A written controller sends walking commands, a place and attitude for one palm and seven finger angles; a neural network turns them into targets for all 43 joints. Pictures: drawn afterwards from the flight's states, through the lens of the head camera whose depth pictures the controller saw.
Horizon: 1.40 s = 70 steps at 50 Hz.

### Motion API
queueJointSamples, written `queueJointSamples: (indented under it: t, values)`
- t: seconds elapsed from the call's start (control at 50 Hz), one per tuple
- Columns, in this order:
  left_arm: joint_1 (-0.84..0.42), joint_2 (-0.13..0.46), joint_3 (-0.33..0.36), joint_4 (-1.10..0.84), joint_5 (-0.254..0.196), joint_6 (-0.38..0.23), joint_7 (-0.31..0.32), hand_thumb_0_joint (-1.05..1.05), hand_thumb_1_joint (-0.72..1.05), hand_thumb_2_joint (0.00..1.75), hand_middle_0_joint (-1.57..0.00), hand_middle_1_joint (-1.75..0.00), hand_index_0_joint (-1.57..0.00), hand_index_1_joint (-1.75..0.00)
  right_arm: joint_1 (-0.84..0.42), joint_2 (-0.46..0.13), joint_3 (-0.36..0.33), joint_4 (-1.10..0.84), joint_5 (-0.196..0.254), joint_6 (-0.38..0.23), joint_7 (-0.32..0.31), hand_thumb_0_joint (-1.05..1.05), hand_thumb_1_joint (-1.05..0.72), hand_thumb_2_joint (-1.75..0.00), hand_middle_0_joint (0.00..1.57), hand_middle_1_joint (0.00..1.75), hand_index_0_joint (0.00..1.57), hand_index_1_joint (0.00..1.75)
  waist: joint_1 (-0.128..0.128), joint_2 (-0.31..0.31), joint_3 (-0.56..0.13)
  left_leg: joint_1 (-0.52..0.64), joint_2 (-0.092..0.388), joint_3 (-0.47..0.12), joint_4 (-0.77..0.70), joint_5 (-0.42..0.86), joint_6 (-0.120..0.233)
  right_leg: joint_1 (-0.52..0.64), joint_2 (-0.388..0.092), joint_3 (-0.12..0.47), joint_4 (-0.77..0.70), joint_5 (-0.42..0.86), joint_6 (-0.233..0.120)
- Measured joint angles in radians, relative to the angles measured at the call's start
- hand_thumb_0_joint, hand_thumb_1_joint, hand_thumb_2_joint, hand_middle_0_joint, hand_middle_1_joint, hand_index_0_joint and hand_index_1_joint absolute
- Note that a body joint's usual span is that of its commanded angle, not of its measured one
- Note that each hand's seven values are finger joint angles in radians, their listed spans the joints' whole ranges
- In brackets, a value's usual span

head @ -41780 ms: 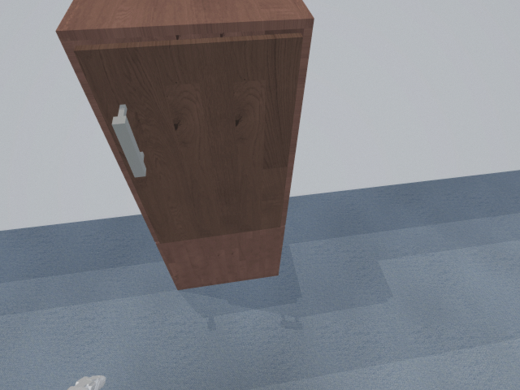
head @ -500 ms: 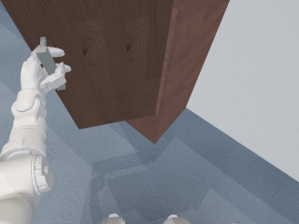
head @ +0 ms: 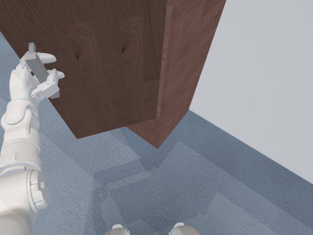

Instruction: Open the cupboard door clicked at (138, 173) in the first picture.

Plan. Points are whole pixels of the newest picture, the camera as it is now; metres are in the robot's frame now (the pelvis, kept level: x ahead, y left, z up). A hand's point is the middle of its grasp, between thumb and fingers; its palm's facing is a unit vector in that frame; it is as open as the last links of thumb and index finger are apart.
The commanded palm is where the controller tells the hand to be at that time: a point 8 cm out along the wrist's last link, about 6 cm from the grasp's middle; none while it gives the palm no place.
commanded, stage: pull the door open along its arc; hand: left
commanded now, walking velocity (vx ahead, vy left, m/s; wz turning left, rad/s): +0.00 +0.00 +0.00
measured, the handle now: (44, 72) +0.51 +0.26 +0.10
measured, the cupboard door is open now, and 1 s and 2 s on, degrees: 55 91 93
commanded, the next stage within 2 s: open thumb and fingers to let go in 0.68 s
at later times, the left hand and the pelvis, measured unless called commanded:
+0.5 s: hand (81, 117) +0.37 +0.15 +0.10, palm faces +0.48 -0.87 +0.02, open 5.6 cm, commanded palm +0.30 +0.18 +0.10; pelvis +0.02 -0.01 +0.02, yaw +3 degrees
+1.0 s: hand (110, 137) +0.32 +0.08 +0.10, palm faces +0.48 -0.88 -0.01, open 6.7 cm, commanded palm +0.27 +0.13 +0.10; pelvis +0.02 -0.04 +0.02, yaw +5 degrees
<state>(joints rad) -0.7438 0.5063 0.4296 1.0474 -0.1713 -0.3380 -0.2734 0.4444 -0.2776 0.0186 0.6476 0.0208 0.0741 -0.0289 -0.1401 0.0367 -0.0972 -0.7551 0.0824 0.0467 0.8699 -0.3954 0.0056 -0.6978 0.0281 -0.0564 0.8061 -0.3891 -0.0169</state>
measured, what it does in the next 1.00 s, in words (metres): stands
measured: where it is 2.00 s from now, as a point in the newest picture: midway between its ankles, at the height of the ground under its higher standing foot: outside the picture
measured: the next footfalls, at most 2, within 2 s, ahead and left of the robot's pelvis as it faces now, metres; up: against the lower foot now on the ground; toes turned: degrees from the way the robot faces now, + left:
none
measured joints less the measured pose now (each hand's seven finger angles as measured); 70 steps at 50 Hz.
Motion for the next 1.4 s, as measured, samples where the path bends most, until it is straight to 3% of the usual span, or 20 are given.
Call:
queueJointSamples:
  t: [0.04, 0.08, 0.18, 0.24, 0.3, 0.56, 0.66, 0.8, 0.88, 1.0, 1.28, 1.4]
  values:
    - [0.044, -0.059, 0.009, -0.073, -0.015, 0.016, 0.064, 0.01, 0.72, 0.79, -0.37, -1.35, -0.38, -1.35, 0.003, 0.006, -0.008, -0.004, -0.003, -0.004, 0.003, 0.00, -0.91, -0.89, 0.20, 0.30, 0.20, 0.30, 0.016, 0.001, -0.006, 0.018, 0.001, 0.006, -0.013, 0.000, 0.001, 0.016, 0.001, 0.006, -0.013, 0.003, 0.002]
    - [0.092, -0.136, 0.010, -0.167, -0.018, 0.028, 0.185, 0.02, 0.71, 0.79, -0.37, -1.35, -0.38, -1.35, -0.006, 0.014, -0.015, -0.006, -0.010, -0.014, 0.015, 0.00, -0.91, -0.89, 0.20, 0.30, 0.20, 0.30, 0.028, 0.001, -0.013, 0.033, -0.002, 0.010, -0.026, 0.002, 0.001, 0.030, -0.001, 0.010, -0.025, 0.005, 0.004]
    - [0.231, -0.294, -0.049, -0.396, 0.052, 0.071, 0.467, -0.01, 0.73, 0.79, -0.37, -1.35, -0.39, -1.35, -0.061, 0.036, -0.026, -0.020, -0.033, -0.034, 0.053, 0.00, -0.91, -0.89, 0.20, 0.30, 0.20, 0.30, 0.050, 0.004, -0.031, 0.074, -0.010, 0.018, -0.051, 0.004, 0.002, 0.064, -0.009, 0.017, -0.039, 0.001, 0.007]
    - [0.318, -0.359, -0.113, -0.503, 0.090, 0.101, 0.566, -0.02, 0.74, 0.79, -0.37, -1.35, -0.39, -1.35, -0.103, 0.050, -0.028, -0.028, -0.039, -0.039, 0.061, 0.00, -0.91, -0.89, 0.20, 0.30, 0.20, 0.30, 0.068, 0.008, -0.035, 0.110, -0.014, 0.019, -0.066, 0.003, 0.000, 0.099, -0.012, 0.017, -0.050, -0.002, 0.007]
    - [0.399, -0.410, -0.181, -0.584, 0.106, 0.123, 0.613, -0.02, 0.74, 0.78, -0.37, -1.35, -0.39, -1.35, -0.143, 0.062, -0.027, -0.036, -0.041, -0.038, 0.057, 0.00, -0.91, -0.89, 0.20, 0.30, 0.20, 0.30, 0.087, 0.010, -0.034, 0.153, -0.019, 0.016, -0.084, 0.004, -0.002, 0.142, -0.015, 0.014, -0.062, -0.006, 0.005]
    - [0.611, -0.543, -0.402, -0.808, 0.158, 0.197, 0.732, -0.03, 0.71, 0.75, -0.36, -1.35, -0.40, -1.35, -0.257, 0.076, -0.019, -0.072, -0.063, -0.018, 0.028, 0.00, -0.91, -0.90, 0.20, 0.30, 0.20, 0.30, 0.149, -0.003, -0.004, 0.272, -0.037, -0.019, -0.137, 0.018, -0.022, 0.264, -0.029, -0.022, -0.088, -0.025, -0.013]
    - [0.735, -0.580, -0.487, -0.940, 0.175, 0.233, 0.753, -0.02, 0.70, 0.74, -0.35, -1.35, -0.40, -1.35, -0.257, 0.080, -0.019, -0.088, -0.069, -0.004, 0.025, 0.00, -0.91, -0.90, 0.20, 0.30, 0.20, 0.30, 0.153, -0.001, 0.005, 0.304, -0.038, -0.027, -0.150, 0.017, -0.030, 0.296, -0.029, -0.030, -0.093, -0.034, -0.020]
    - [0.850, -0.611, -0.610, -1.056, 0.234, 0.268, 0.827, -0.02, 0.70, 0.73, -0.35, -1.35, -0.40, -1.35, -0.256, 0.089, -0.014, -0.090, -0.079, 0.010, 0.023, 0.01, -0.91, -0.90, 0.20, 0.30, 0.20, 0.30, 0.148, 0.000, 0.013, 0.313, -0.040, -0.042, -0.140, 0.012, -0.041, 0.306, -0.031, -0.045, -0.072, -0.052, -0.030]
    - [0.811, -0.607, -0.603, -1.027, 0.240, 0.272, 0.844, -0.02, 0.67, 0.76, -0.37, -1.34, -0.39, -1.35, -0.271, 0.093, -0.010, -0.062, -0.084, 0.021, 0.009, 0.01, -0.91, -0.90, 0.20, 0.30, 0.20, 0.30, 0.153, -0.001, 0.018, 0.300, -0.040, -0.053, -0.127, 0.013, -0.047, 0.294, -0.031, -0.055, -0.052, -0.059, -0.037]
    - [0.763, -0.592, -0.555, -0.972, 0.204, 0.269, 0.808, 0.00, 0.54, 0.74, -0.37, -1.32, -0.38, -1.32, -0.272, 0.096, -0.004, -0.045, -0.079, 0.026, -0.007, 0.01, -0.91, -0.90, 0.20, 0.30, 0.20, 0.30, 0.151, 0.004, 0.018, 0.306, -0.040, -0.057, -0.143, 0.031, -0.051, 0.296, -0.030, -0.059, -0.059, -0.048, -0.042]
    - [0.704, -0.589, -0.522, -0.886, 0.185, 0.224, 0.794, 0.01, -0.22, 0.42, -0.32, -1.22, -0.33, -1.23, -0.254, 0.078, -0.017, -0.030, -0.074, 0.013, -0.009, 0.01, -0.91, -0.90, 0.20, 0.30, 0.20, 0.30, 0.142, 0.002, 0.019, 0.303, -0.039, -0.047, -0.157, 0.053, -0.046, 0.288, -0.029, -0.049, -0.071, -0.023, -0.039]
    - [0.692, -0.597, -0.537, -0.872, 0.200, 0.218, 0.822, 0.00, -0.41, 0.34, -0.28, -1.08, -0.31, -1.09, -0.255, 0.078, -0.021, -0.030, -0.075, 0.008, -0.006, 0.01, -0.91, -0.90, 0.20, 0.30, 0.20, 0.30, 0.139, 0.000, 0.022, 0.294, -0.041, -0.042, -0.142, 0.048, -0.039, 0.282, -0.031, -0.043, -0.065, -0.021, -0.032]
